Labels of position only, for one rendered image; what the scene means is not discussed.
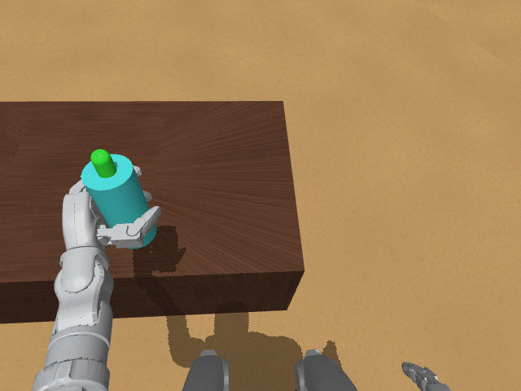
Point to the left robot arm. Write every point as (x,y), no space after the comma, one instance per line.
(76,357)

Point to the bottle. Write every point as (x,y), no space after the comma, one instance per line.
(113,184)

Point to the right robot hand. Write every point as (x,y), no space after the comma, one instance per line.
(425,379)

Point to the left robot hand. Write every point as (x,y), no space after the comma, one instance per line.
(84,225)

